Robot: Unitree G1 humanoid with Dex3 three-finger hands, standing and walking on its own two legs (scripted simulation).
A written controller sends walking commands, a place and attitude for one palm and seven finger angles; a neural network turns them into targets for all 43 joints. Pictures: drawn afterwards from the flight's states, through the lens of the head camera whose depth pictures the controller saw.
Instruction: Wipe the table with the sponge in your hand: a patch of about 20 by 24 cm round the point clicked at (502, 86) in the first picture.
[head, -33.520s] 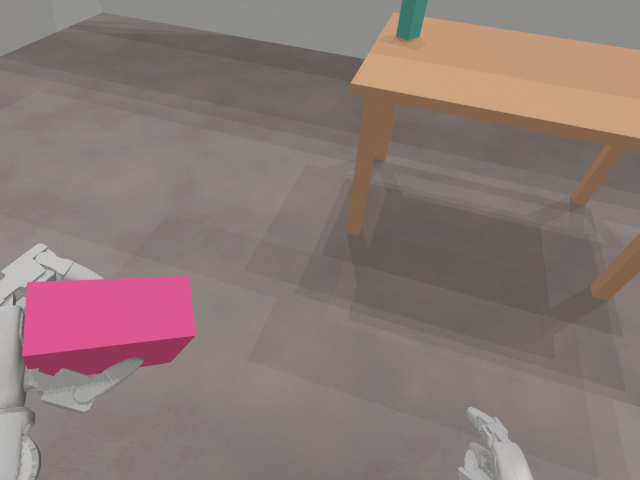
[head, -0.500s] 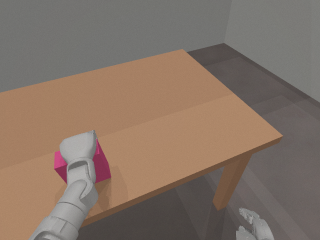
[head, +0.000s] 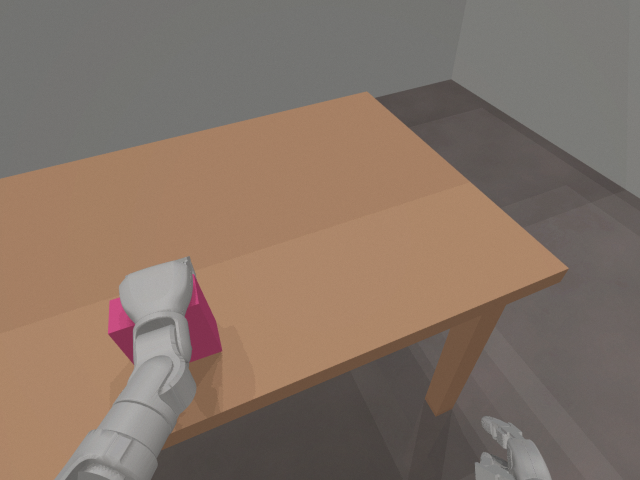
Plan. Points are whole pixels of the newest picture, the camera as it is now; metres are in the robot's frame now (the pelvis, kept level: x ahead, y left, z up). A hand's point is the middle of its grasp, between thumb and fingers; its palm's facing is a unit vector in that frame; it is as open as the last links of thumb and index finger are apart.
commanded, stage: wipe back along the third lane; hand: left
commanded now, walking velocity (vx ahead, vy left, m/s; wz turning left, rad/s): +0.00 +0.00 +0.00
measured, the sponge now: (174, 335) +0.31 +0.26 -0.02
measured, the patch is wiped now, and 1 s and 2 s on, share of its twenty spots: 1.00 1.00 1.00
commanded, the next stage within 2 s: slide back across to the middle lane in 0.28 s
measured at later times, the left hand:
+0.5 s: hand (171, 313) +0.32 +0.25 +0.03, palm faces -0.02 -0.04 -1.00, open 10.0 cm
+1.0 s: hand (135, 330) +0.28 +0.29 +0.04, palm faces -0.04 -0.08 -1.00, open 10.0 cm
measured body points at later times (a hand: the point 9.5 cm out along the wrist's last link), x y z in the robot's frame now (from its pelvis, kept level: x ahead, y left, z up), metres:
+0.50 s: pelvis +0.00 +0.00 +0.00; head -0.01 -0.03 +0.45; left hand +0.31 +0.25 +0.08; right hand +0.20 -0.23 -0.10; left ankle +0.00 +0.14 -0.72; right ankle -0.03 -0.14 -0.72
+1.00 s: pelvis +0.01 +0.00 +0.01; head +0.01 -0.03 +0.45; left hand +0.28 +0.29 +0.09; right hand +0.21 -0.24 -0.09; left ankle +0.00 +0.14 -0.72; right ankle -0.03 -0.14 -0.72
